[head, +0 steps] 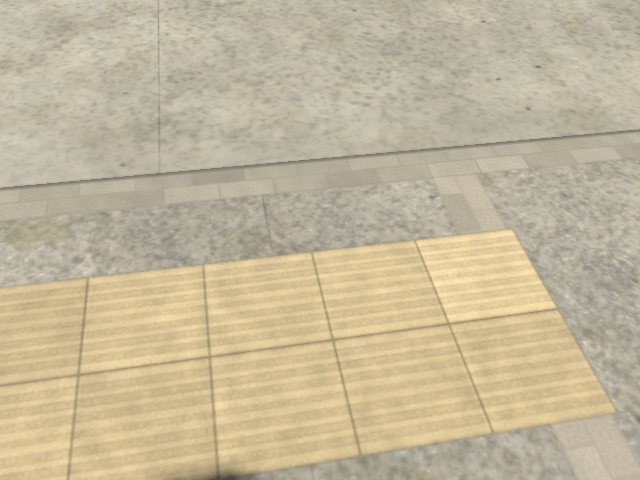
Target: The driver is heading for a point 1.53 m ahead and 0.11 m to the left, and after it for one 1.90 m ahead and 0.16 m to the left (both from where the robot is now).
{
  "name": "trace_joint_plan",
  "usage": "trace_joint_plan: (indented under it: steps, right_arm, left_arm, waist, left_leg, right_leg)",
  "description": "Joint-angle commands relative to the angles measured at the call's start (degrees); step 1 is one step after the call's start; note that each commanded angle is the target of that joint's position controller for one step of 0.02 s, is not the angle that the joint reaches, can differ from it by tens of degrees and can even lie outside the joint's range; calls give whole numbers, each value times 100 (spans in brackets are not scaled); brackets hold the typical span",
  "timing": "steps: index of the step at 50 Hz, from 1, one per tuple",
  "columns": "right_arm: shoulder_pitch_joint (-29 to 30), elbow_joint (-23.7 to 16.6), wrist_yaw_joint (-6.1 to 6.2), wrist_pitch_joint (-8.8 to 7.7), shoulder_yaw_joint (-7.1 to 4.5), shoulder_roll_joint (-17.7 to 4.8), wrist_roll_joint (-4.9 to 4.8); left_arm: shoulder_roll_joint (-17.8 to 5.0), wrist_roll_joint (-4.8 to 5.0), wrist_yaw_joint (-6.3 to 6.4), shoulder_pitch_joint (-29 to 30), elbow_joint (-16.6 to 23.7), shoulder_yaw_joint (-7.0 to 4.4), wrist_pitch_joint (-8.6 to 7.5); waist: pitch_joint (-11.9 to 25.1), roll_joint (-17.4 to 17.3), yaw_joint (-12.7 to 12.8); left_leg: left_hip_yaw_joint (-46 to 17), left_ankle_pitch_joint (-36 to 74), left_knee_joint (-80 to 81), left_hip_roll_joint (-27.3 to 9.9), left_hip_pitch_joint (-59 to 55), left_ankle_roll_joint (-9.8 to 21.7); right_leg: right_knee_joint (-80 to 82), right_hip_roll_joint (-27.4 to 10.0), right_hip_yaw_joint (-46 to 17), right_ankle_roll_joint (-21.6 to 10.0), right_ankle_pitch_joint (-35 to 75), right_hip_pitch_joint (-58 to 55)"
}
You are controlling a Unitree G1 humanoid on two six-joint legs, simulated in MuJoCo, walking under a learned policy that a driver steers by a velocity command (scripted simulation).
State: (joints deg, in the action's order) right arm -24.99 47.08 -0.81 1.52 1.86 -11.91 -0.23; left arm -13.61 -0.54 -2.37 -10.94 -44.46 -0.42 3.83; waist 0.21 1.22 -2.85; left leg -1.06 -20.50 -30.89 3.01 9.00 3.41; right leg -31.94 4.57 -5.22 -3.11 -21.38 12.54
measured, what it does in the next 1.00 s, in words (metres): goes down: left foot 0.21 m lower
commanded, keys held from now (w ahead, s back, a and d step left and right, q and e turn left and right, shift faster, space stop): w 1.00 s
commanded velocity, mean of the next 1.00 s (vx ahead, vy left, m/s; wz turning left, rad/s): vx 0.43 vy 0.00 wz -0.01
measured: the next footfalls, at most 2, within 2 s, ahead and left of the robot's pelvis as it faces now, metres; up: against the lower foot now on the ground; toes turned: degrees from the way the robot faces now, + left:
left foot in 0.62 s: +0.23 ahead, +0.08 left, -0.20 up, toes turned +2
right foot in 1.10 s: +0.61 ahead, -0.12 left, -0.41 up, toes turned -3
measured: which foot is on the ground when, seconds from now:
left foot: down 0.00-0.26, up 0.28-0.60, down 0.62-1.00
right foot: down 0.00-0.62, up 0.64-1.00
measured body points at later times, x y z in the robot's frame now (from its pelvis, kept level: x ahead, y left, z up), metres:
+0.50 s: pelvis +0.14 -0.01 -0.06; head +0.14 -0.01 +0.39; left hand +0.03 +0.25 -0.19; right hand +0.30 -0.28 -0.16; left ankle +0.25 +0.12 -0.76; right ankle +0.00 -0.11 -0.73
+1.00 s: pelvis +0.39 +0.00 -0.31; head +0.38 +0.01 +0.14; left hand +0.57 +0.22 -0.42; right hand +0.28 -0.22 -0.45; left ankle +0.20 +0.08 -0.94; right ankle +0.58 -0.12 -1.01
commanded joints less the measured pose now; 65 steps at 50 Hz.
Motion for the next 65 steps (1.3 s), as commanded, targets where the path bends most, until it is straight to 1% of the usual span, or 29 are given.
trace_joint_plan:
  steps: [1, 9, 14, 17, 21, 24, 28, 29, 30, 31, 32, 33, 35, 36, 38, 40, 41, 43, 50, 53, 54, 55, 56, 57, 59, 60, 61, 62, 65]
  right_arm:
    - [105, -336, -13, -59, -315, -1013, -1]
    - [35, -57, 1, -214, -472, -916, 97]
    - [1117, -381, 138, -254, -510, -850, 236]
    - [1336, -279, 141, -275, -632, -985, 230]
    - [1594, -95, -82, -310, -705, -880, 217]
    - [1332, -132, -363, -295, -377, 72, 100]
    - [239, 546, -124, -206, -532, -626, 283]
    - [204, 484, -97, -245, -594, -716, 253]
    - [-483, 652, -60, -218, -718, -753, 242]
    - [-537, 756, -43, -243, -751, -844, 323]
    - [-1095, 836, -154, -317, -713, -927, 254]
    - [-1206, 919, -275, -441, -616, -1003, 246]
    - [-1381, 1131, -273, -508, -623, -863, 69]
    - [-1020, 1086, -119, -617, -667, -1138, 135]
    - [-297, 1024, 76, -713, -348, -398, 146]
    - [-287, 1077, 174, -677, -492, -1020, 272]
    - [-363, 1264, 208, -761, -383, -468, 167]
    - [-45, 1142, 221, -850, -309, -290, -87]
    - [-968, 1533, 173, -605, -292, -236, 395]
    - [-805, 1669, 250, -483, -333, -334, 524]
    - [-830, 1701, 196, -483, -341, -315, 445]
    - [-763, 1740, 122, -491, -419, -324, 297]
    - [-1143, 1583, 241, -493, -478, -233, -11]
    - [-803, 1385, 356, -526, -454, -446, -102]
    - [146, 1021, 239, -492, -393, -266, 138]
    - [825, 894, 136, -509, -483, -531, 401]
    - [777, 866, 23, -479, -484, -356, 408]
    - [1181, 685, -67, -412, -394, -83, 318]
    - [1176, 575, -137, -478, -264, 165, 280]
  left_arm:
    - [-394, 4, 108, 215, 242, -58, -189]
    - [-441, -5, 229, -83, -153, -131, -485]
    - [-906, 73, 272, -1606, -760, -322, -528]
    - [-1018, -86, 277, -2045, -1011, -409, -656]
    - [-527, -42, 380, -1716, -995, -225, -850]
    - [-434, 52, 428, -723, -994, -194, -913]
    - [-565, -224, 224, -1374, -1324, -157, -841]
    - [-612, -327, 206, -1697, -1381, -166, -785]
    - [-809, -295, 231, -1576, -1497, -246, -705]
    - [-656, -259, 310, -1722, -1575, -260, -642]
    - [-210, -195, 331, -1611, -1425, -229, -620]
    - [-137, -91, 361, -2039, -1219, -179, -665]
    - [-245, -357, 392, -1859, -1498, -169, -588]
    - [-370, -390, 365, -1123, -1153, -200, -694]
    - [-502, -323, 246, 305, -906, -230, -739]
    - [12, -499, 121, -602, -1558, -178, -561]
    - [-296, -347, 30, -273, -1380, -280, -637]
    - [-102, -218, -51, 464, -1179, -220, -759]
    - [-41, 38, -45, 1852, -523, -144, -813]
    - [-510, 6, 4, 40, -1090, -317, -775]
    - [-588, -133, -1, -867, -1415, -381, -744]
    - [-735, -240, -39, -1738, -1706, -439, -710]
    - [-939, -234, -76, -2176, -1823, -470, -754]
    - [-702, -186, -44, -2250, -1712, -381, -818]
    - [-981, -181, 237, -2259, -1742, -513, -781]
    - [-237, -93, 303, -1720, -1622, -260, -841]
    - [-328, -143, 340, -1489, -1547, -262, -886]
    - [-127, -140, 368, -1106, -1562, -165, -930]
    - [-280, -1, 371, -790, -1382, -196, -1035]
  waist:
    - [-437, -772, 122]
    - [-226, -258, 73]
    - [-571, 874, 831]
    - [-783, 393, 882]
    - [-548, 194, 521]
    - [-256, 75, 21]
    - [-148, 324, 80]
    - [-483, -94, 98]
    - [-322, -118, -260]
    - [-749, -778, -291]
    - [-334, -674, -225]
    - [12, -621, 359]
    - [12, -269, 244]
    - [24, -885, 185]
    - [-1633, 101, 518]
    - [-907, -487, 686]
    - [-1101, -294, 679]
    - [-1061, -168, 479]
    - [-1534, -460, -681]
    - [-732, -355, -7]
    - [-332, 86, 386]
    - [91, 809, 821]
    - [785, 1294, 598]
    - [1083, 1200, 864]
    - [1121, 1459, 933]
    - [567, 86, 728]
    - [251, 783, 497]
    - [-564, 221, 95]
    - [-519, 672, -203]
  left_leg:
    - [-1782, 23, 1359, -1123, 265, 574]
    - [-923, 2084, -184, -696, -396, 560]
    - [75, -1705, -2185, 24, 3079, 74]
    - [-333, -1067, -2820, -357, 3891, 30]
    - [-644, 2243, -1811, -396, 3402, 47]
    - [423, 5726, -1027, 84, -573, -202]
    - [506, 4120, -1073, 150, -268, 6]
    - [640, 3588, 522, 48, 29, 11]
    - [758, 3790, 1138, -127, -1234, -23]
    - [-265, 3890, 2891, -959, -1419, 357]
    - [-570, 6326, 405, -1573, -2789, 365]
    - [-1042, 7193, -812, -2171, -3523, 390]
    - [-1498, 4237, -580, -2113, -2391, 1072]
    - [-2824, 1542, 167, -2789, -1464, 1713]
    - [-2199, 2081, 684, -2168, 1312, 1357]
    - [-1815, 2447, 382, -1912, 2322, 1322]
    - [-1536, 1332, -126, -1343, 1777, 1038]
    - [-1107, -366, -160, -830, 2545, 781]
    - [-1260, 821, -1591, -868, 395, 916]
    - [-1138, 2038, -3460, -862, 14, 1021]
    - [-675, 1933, -4696, -494, 407, 949]
    - [-42, -1140, -6584, 177, 1767, 716]
    - [-139, -3130, -7951, 330, 3651, 474]
    - [-49, -2669, -7754, 40, 4974, 477]
    - [123, -1983, -7968, -293, 5904, 454]
    - [-240, -484, -6404, -653, 5437, 343]
    - [-245, -229, -5970, -742, 4893, 216]
    - [-168, 527, -4352, -983, 4219, -89]
    - [-7, 1905, -2182, -879, 2101, -195]
  right_leg:
    - [237, -9, 279, -115, 8, 12]
    - [-193, -201, 13, -235, 790, 123]
    - [190, -1679, -2193, -1336, 3570, -2024]
    - [212, -1894, -2451, -1475, 2663, -1848]
    - [-590, -1172, -1434, -945, 1192, -674]
    - [-846, -495, -264, -565, -252, 3049]
    - [-3120, -549, -411, -671, 919, 1672]
    - [-3882, -358, -179, -753, 1683, 994]
    - [-5170, -313, -187, -868, 2478, 1594]
    - [-7247, 245, -84, -858, 305, 2121]
    - [-9090, 638, 152, -757, -2795, 3938]
    - [-8383, 41, 63, -806, -2364, 5224]
    - [-8482, -250, 122, -738, -1670, 5708]
    - [-6803, -632, -478, -344, -399, 5691]
    - [-3686, -953, -481, 369, 1399, 4600]
    - [-4167, -813, 301, 348, 2446, 2435]
    - [-3066, -963, -158, 238, 4016, 3272]
    - [-1394, -770, 322, 130, 5787, 1929]
    - [654, -947, 553, 87, 4486, 2216]
    - [2016, -1320, 504, -80, 4590, 416]
    - [2270, -1003, 866, -18, 4648, -846]
    - [1794, -1194, 743, -159, 5168, -2532]
    - [-618, -2101, -64, -339, 7744, -4456]
    - [-734, -2470, -467, -623, 7326, -5033]
    - [454, -3047, -1952, -1609, 1986, -4036]
    - [1041, -2539, -1529, -1163, 748, -2684]
    - [1178, -2802, -1896, -1344, 721, -1533]
    - [1715, -2317, -1206, -1158, 1557, 53]
    - [1803, -1619, -39, -833, 3232, 1308]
